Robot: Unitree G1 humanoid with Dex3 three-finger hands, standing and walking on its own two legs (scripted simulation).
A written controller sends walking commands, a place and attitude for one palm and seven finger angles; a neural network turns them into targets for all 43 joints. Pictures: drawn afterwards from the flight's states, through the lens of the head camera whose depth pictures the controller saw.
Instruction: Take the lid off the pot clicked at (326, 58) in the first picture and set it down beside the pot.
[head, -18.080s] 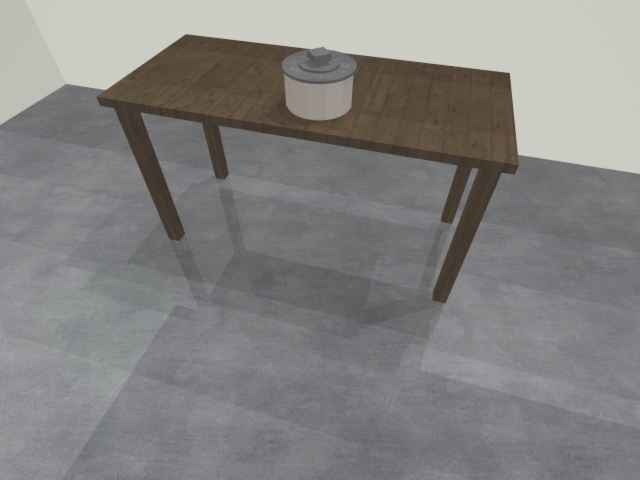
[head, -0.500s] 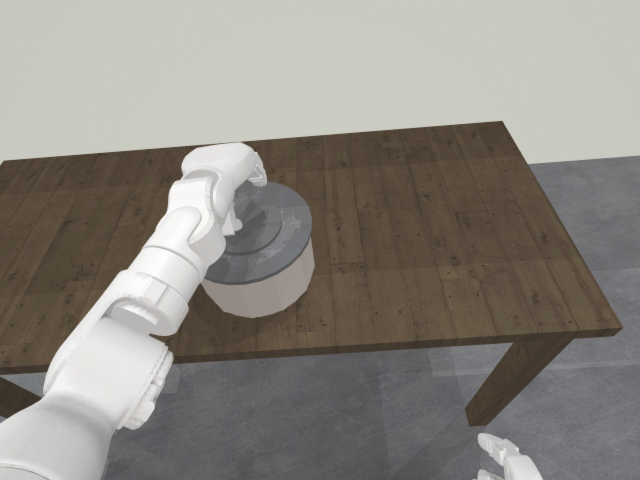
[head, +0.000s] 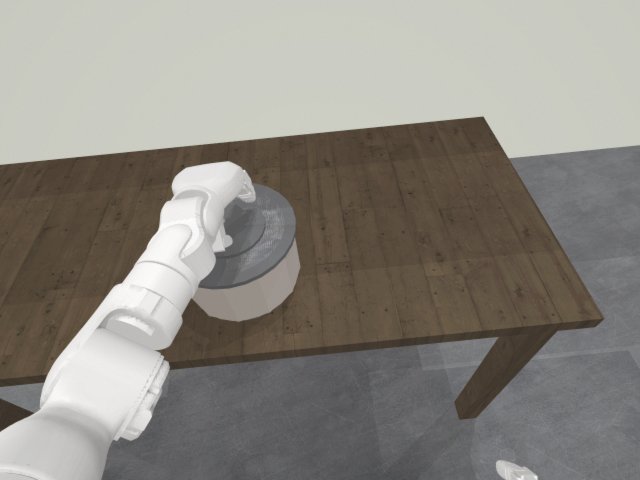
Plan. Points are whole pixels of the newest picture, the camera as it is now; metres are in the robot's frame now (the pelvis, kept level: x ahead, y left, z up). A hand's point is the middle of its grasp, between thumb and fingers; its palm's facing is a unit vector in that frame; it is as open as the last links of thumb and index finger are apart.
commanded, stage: lower the open fingers around the knob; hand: left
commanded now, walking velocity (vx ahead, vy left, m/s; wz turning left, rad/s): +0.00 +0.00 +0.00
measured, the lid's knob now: (224, 218) +0.48 +0.14 +0.05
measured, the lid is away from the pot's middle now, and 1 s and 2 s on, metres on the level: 0.00 0.00 0.00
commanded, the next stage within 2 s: close the fingers and squeeze the knob in 0.32 s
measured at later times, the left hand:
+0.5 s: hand (220, 226) +0.44 +0.14 +0.07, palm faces -0.30 -0.08 -0.95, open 10.2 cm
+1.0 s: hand (227, 224) +0.45 +0.13 +0.06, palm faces -0.32 -0.08 -0.94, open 8.7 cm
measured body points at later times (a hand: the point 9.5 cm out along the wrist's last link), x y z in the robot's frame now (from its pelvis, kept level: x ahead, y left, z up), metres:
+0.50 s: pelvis +0.01 +0.01 +0.00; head +0.04 -0.02 +0.45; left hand +0.46 +0.14 +0.12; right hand +0.13 -0.24 -0.14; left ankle +0.01 +0.12 -0.74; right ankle -0.03 -0.13 -0.74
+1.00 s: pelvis +0.00 +0.00 +0.00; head +0.04 -0.03 +0.45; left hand +0.46 +0.13 +0.12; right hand +0.10 -0.25 -0.14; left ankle +0.01 +0.12 -0.74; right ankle -0.03 -0.13 -0.74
